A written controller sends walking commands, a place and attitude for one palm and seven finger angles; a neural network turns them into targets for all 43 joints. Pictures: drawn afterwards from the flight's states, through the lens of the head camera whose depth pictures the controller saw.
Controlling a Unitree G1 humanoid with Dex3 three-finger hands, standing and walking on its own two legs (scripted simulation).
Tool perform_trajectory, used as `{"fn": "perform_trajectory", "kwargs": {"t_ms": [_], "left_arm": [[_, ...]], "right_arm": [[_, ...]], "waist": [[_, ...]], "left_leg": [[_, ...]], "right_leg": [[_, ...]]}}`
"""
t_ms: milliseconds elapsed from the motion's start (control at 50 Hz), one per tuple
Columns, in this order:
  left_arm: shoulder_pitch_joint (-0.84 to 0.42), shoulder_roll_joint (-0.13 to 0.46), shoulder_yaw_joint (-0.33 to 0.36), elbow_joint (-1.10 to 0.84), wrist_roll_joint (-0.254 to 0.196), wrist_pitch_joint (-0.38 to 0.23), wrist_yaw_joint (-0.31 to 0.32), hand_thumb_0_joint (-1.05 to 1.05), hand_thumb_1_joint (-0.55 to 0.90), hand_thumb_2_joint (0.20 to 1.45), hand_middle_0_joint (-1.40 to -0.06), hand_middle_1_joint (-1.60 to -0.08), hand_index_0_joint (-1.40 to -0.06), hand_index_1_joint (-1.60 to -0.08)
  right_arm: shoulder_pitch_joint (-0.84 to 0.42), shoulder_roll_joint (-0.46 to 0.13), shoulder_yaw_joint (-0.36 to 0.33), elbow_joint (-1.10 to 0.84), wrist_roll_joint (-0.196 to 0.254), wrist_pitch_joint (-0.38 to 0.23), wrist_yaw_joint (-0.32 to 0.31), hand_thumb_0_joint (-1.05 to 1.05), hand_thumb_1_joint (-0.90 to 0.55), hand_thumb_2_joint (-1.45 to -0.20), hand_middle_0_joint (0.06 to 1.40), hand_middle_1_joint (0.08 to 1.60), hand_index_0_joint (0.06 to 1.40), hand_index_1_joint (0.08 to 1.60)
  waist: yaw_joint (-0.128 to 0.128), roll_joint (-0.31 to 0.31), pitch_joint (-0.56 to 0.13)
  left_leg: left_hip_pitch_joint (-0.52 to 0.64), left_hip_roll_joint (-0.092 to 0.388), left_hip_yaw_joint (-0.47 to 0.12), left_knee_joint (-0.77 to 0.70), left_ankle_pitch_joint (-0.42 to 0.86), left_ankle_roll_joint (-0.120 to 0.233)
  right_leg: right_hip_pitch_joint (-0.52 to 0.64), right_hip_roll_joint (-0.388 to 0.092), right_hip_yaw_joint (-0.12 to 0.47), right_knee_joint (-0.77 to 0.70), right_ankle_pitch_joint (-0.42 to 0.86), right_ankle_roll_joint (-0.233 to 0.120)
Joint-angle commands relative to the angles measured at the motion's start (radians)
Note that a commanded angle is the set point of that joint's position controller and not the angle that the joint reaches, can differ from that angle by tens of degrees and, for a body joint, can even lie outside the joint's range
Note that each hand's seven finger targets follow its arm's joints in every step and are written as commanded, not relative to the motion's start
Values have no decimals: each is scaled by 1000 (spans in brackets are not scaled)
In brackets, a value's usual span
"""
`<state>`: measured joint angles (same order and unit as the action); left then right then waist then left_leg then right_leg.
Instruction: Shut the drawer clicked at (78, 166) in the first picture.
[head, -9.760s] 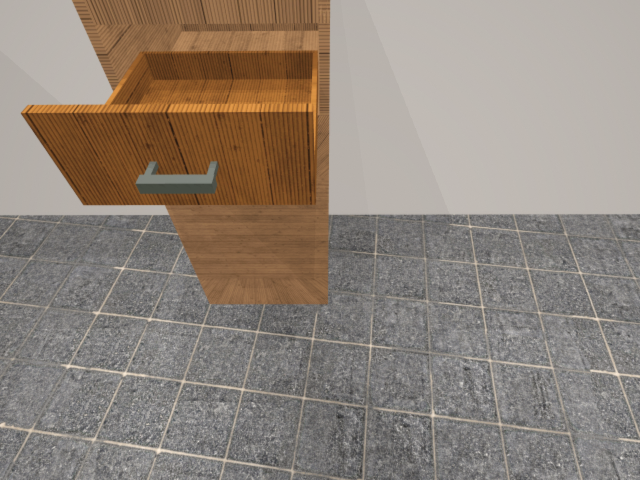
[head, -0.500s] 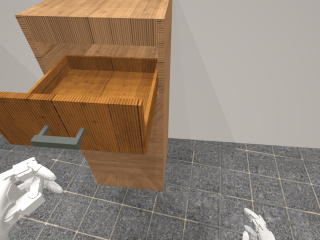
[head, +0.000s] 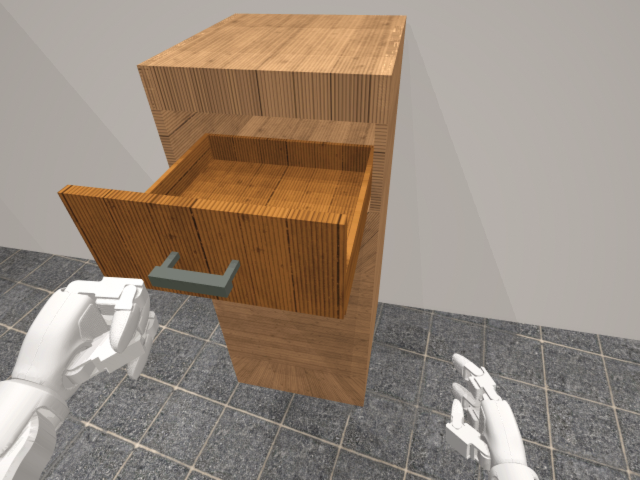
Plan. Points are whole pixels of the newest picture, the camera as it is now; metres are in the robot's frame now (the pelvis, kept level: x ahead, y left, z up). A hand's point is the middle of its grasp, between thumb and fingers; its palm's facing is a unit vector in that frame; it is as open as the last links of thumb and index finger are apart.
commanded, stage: raise the hand and make a fist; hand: left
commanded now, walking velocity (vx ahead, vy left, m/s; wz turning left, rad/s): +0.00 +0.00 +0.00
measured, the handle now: (197, 271) +0.33 +0.22 +0.12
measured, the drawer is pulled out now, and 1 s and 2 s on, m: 0.27 0.27 0.27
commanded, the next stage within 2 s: bring the fist close to the handle in 0.48 s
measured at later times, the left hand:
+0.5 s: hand (132, 321) +0.17 +0.19 +0.22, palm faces +0.02 -0.97 -0.24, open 3.3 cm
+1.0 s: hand (145, 321) +0.22 +0.22 +0.16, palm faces +0.07 -0.99 -0.11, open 3.2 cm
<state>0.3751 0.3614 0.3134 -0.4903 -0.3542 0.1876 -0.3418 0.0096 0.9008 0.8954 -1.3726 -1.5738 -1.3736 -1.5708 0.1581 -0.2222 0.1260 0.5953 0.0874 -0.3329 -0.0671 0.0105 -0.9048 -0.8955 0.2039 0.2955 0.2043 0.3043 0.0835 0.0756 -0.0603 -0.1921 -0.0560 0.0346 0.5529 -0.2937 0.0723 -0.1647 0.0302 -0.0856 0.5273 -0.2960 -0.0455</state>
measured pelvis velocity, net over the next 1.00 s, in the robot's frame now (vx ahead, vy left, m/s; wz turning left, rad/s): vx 0.01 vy -0.04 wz -0.01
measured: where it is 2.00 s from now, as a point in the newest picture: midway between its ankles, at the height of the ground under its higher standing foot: outside the picture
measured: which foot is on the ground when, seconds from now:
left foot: down 0.00-1.00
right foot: down 0.00-1.00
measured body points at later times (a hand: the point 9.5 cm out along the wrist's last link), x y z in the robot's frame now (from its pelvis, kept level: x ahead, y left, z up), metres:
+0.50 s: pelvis +0.00 -0.03 +0.00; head -0.07 -0.06 +0.44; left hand +0.16 +0.24 +0.24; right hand +0.21 -0.25 -0.04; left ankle +0.01 +0.07 -0.73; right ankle +0.00 -0.09 -0.73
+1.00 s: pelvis +0.01 -0.04 +0.00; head -0.03 -0.06 +0.44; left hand +0.21 +0.27 +0.16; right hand +0.20 -0.28 -0.06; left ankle +0.01 +0.07 -0.73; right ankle +0.00 -0.09 -0.73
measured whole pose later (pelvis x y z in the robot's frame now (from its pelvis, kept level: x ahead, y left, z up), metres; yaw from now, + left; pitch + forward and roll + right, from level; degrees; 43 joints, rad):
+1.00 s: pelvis +0.01 -0.04 +0.00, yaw -1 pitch -2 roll -1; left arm 0.28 0.41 0.48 -0.19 -0.41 0.19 -0.39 0.01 0.90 0.90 -1.40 -1.60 -1.40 -1.60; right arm 0.21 -0.32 0.07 0.64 0.10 -0.27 -0.10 0.01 -0.91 -0.90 0.20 0.30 0.20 0.30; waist 0.03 0.08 -0.06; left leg -0.24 0.00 0.02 0.62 -0.34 0.02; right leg -0.20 0.08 -0.10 0.55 -0.32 -0.06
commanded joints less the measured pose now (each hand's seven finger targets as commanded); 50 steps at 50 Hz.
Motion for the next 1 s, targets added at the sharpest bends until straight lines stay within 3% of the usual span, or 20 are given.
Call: {"fn": "perform_trajectory", "kwargs": {"t_ms": [0,60,120,140,180,220,280,320,360,420,480,540,600,620,680,720,800,840,920,980], "left_arm": [[-260,232,169,-335,-34,4,16,0,900,900,-1400,-1600,-1400,-1600],[-222,221,196,-380,-58,4,34,0,900,900,-1400,-1600,-1400,-1600],[-147,175,190,-185,-77,58,20,0,900,900,-1400,-1600,-1400,-1600],[-173,139,134,-151,-64,78,12,0,900,900,-1400,-1600,-1400,-1600],[-190,156,130,-116,-50,102,11,0,900,900,-1400,-1600,-1400,-1600],[-189,197,155,-149,-41,116,18,0,900,900,-1400,-1600,-1400,-1600],[-263,236,174,-272,-54,122,11,0,900,900,-1400,-1600,-1400,-1600],[-283,329,249,-366,-51,79,27,0,900,900,-1400,-1600,-1400,-1600],[-251,317,268,-365,-54,36,41,0,900,900,-1400,-1600,-1400,-1600],[-161,304,325,-208,-86,14,47,0,900,900,-1400,-1600,-1400,-1600],[-192,265,275,-64,-89,60,23,0,900,900,-1400,-1600,-1400,-1600],[-207,232,203,-28,-62,71,13,0,900,900,-1400,-1600,-1400,-1600],[-260,255,187,-62,-54,60,-6,0,900,900,-1400,-1600,-1400,-1600],[-265,253,180,-86,-57,46,-6,0,900,900,-1400,-1600,-1400,-1600],[-344,366,290,-115,-70,8,-12,0,900,900,-1400,-1600,-1400,-1600],[-333,387,318,-136,-64,-36,4,0,900,900,-1400,-1600,-1400,-1600],[-190,331,350,40,-81,-72,9,0,900,900,-1400,-1600,-1400,-1600],[-146,268,304,145,-87,-60,-16,0,900,900,-1400,-1600,-1400,-1600],[-217,200,190,118,-85,-48,-73,0,900,900,-1400,-1600,-1400,-1600],[-280,208,148,-6,-70,-88,-80,0,900,900,-1400,-1600,-1400,-1600]], "right_arm": [[-185,-128,-60,-183,10,-41,-16,0,-900,-900,200,300,200,300],[-187,-129,-56,-175,7,-41,-12,0,-900,-900,200,300,200,300],[-185,-149,-60,-142,17,-16,-9,0,-900,-900,200,300,200,300],[-180,-149,-60,-134,19,2,-8,0,-900,-900,200,300,200,300],[-185,-153,-68,-144,24,17,-10,0,-900,-900,200,300,200,300],[-210,-166,-73,-156,27,34,-11,0,-900,-900,200,300,200,300],[-209,-158,-72,-186,25,31,-15,0,-900,-900,200,300,200,300],[-214,-158,-69,-188,18,20,-20,0,-900,-900,200,300,200,300],[-188,-149,-68,-187,13,7,-21,0,-900,-900,200,300,200,300],[-174,-163,-72,-148,15,3,-21,0,-900,-900,200,300,200,300],[-167,-171,-74,-138,28,18,-26,0,-900,-900,200,300,200,300],[-170,-185,-85,-139,32,28,-25,0,-900,-900,200,300,200,300],[-168,-190,-93,-154,30,16,-29,0,-900,-900,200,300,200,300],[-176,-195,-93,-146,27,13,-32,0,-900,-900,200,300,200,300],[-173,-195,-95,-147,15,-3,-42,0,-900,-900,200,300,200,300],[-165,-184,-91,-131,8,-10,-42,0,-900,-900,200,300,200,300],[-119,-180,-95,-120,9,-13,-37,0,-900,-900,200,300,200,300],[-108,-190,-99,-109,13,2,-32,0,-900,-900,200,300,200,300],[-130,-199,-100,-137,23,-7,-33,0,-900,-900,200,300,200,300],[-109,-188,-102,-157,12,-32,-34,0,-900,-900,200,300,200,300]], "waist": [[6,50,-94],[13,59,-123],[2,-49,-31],[-16,-54,38],[-19,-85,84],[-9,-61,72],[-5,-7,-69],[3,23,-118],[0,22,-128],[3,-11,-40],[-19,-14,89],[-41,-63,142],[-45,-109,46],[-47,-81,38],[-35,-58,-100],[-27,9,-101],[-27,-49,-64],[-38,-112,-17],[-52,-63,-11],[-59,-25,-94]], "left_leg": [[108,78,-137,-147,179,-75],[132,78,-137,-137,215,-84],[80,82,-139,-139,165,-80],[47,81,-132,-149,125,-77],[13,75,-130,-149,68,-62],[4,71,-121,-136,46,-54],[68,64,-116,-126,94,-44],[90,67,-112,-97,122,-41],[90,68,-106,-93,142,-39],[44,79,-110,-73,130,-48],[-8,82,-104,-67,71,-49],[-38,87,-101,-38,29,-53],[-28,82,-99,-8,33,-46],[-18,84,-99,7,43,-48],[-16,81,-113,19,74,-50],[-8,80,-108,22,107,-52],[-42,84,-106,22,142,-50],[-73,87,-107,30,140,-52],[-40,87,-107,32,147,-49],[10,78,-106,18,168,-34]], "right_leg": [[-48,-8,20,-71,140,7],[-39,-9,12,-66,162,3],[-71,-1,16,-88,144,12],[-106,-1,13,-101,119,17],[-123,-8,27,-114,78,22],[-103,-19,55,-124,51,22],[-45,-29,60,-108,75,23],[-20,-36,83,-113,80,25],[-11,-37,77,-115,87,22],[-38,-43,108,-147,85,30],[-109,-55,150,-187,18,48],[-143,-84,213,-231,-72,72],[-101,-101,244,-226,-102,94],[-100,-107,255,-228,-92,97],[-13,-137,282,-202,-8,110],[1,-135,263,-185,47,98],[-4,-130,239,-151,213,117],[-34,-130,253,-147,283,145],[-76,-114,229,-115,272,138],[-61,-92,188,-90,250,111]]}}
